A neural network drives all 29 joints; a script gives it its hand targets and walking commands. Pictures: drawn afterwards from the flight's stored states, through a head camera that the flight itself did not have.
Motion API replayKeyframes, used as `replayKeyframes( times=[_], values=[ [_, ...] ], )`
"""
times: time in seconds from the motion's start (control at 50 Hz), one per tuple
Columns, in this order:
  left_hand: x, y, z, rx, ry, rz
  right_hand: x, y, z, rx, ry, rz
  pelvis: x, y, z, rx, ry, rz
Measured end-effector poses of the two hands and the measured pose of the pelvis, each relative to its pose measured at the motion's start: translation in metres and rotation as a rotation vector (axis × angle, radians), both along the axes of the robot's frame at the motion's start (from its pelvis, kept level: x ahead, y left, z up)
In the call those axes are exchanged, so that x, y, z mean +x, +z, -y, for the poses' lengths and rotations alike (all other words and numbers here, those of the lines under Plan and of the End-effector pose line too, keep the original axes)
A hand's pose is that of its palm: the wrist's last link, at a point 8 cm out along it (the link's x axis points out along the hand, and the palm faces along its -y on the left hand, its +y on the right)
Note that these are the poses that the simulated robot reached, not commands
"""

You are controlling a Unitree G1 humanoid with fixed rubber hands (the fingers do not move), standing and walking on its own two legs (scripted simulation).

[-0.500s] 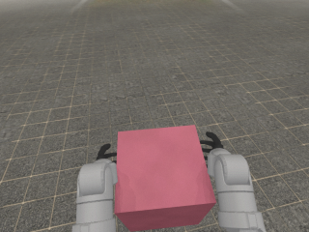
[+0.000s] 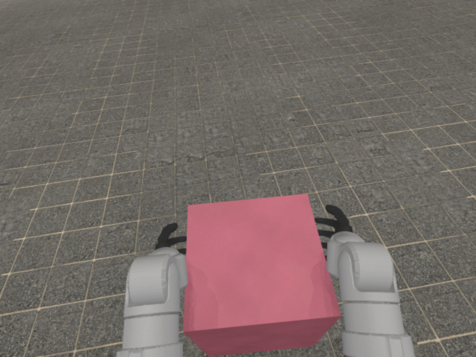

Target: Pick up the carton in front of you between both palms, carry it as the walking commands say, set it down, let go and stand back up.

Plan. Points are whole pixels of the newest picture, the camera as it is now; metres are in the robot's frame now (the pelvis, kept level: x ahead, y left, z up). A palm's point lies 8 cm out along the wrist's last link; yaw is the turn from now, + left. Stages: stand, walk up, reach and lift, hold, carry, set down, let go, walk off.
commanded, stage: carry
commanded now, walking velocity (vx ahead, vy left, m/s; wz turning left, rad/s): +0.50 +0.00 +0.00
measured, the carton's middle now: (254, 280) +0.29 +0.00 -0.05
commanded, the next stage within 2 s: none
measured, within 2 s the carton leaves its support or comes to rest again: neither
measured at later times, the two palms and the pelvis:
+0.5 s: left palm (173, 146) +0.56 +0.16 +0.06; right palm (300, 131) +0.57 -0.12 +0.08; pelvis +0.27 +0.03 +0.00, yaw -3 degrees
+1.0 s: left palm (188, 123) +0.66 +0.14 +0.05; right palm (302, 112) +0.66 -0.15 +0.06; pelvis +0.37 +0.00 +0.00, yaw -2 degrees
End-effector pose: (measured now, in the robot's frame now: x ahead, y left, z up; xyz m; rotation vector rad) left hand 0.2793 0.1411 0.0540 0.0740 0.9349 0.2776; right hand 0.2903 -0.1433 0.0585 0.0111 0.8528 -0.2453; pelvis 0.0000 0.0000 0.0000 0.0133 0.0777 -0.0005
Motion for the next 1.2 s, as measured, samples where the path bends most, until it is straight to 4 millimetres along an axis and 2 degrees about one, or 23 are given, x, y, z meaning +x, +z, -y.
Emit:
replayKeyframes(
  times=[0.06,0.14,0.22,0.26,0.3,0.34,0.46,0.64,0.72,0.84,1.0,1.2],
  values=[
    [0.033,0.003,-0.001,-0.001,0.013,0.004,0.035,0.003,-0.002,0.003,0.008,0.004,0.033,0.005,0.0,0.003,-0.005,0.0],
    [0.089,0.015,-0.005,-0.011,0.012,0.067,0.089,0.016,-0.006,0.001,-0.001,0.066,0.083,0.004,-0.005,-0.005,-0.008,0.003],
    [0.155,0.023,-0.015,-0.026,-0.004,0.149,0.149,0.029,-0.015,-0.006,-0.023,0.149,0.141,-0.006,-0.019,-0.014,-0.011,0.016],
    [0.188,0.022,-0.022,-0.039,-0.013,0.185,0.179,0.03,-0.022,-0.017,-0.032,0.184,0.172,-0.017,-0.027,-0.018,-0.026,0.025],
    [0.215,0.017,-0.028,-0.058,-0.007,0.185,0.205,0.029,-0.028,-0.039,-0.025,0.177,0.193,-0.018,-0.031,0.001,-0.035,0.021],
    [0.233,0.013,-0.03,-0.065,-0.005,0.15,0.223,0.026,-0.031,-0.048,-0.025,0.141,0.209,-0.013,-0.033,-0.007,-0.046,0.013],
    [0.269,0.007,-0.024,-0.061,0.001,0.068,0.261,0.019,-0.024,-0.032,-0.033,0.057,0.252,0.0,-0.031,-0.025,-0.048,0.014],
    [0.335,0.03,-0.006,-0.03,-0.015,0.141,0.322,0.032,-0.006,-0.007,-0.039,0.131,0.319,-0.006,-0.014,-0.013,-0.027,0.023],
    [0.354,0.027,0.0,-0.024,-0.029,0.128,0.341,0.03,0.0,-0.011,-0.041,0.117,0.34,-0.006,-0.01,-0.011,-0.029,0.011],
    [0.369,0.013,0.002,-0.019,-0.042,0.085,0.358,0.019,0.002,-0.03,-0.027,0.074,0.361,-0.003,-0.006,-0.011,-0.029,0.006],
    [0.381,-0.001,0.003,0.0,-0.043,0.09,0.373,0.003,0.003,-0.039,0.003,0.08,0.372,0.0,-0.003,-0.011,-0.031,-0.001],
    [0.386,-0.019,0.002,0.025,-0.081,0.119,0.376,-0.014,0.002,-0.071,0.037,0.109,0.378,0.001,-0.005,-0.011,-0.033,-0.007]
  ],
)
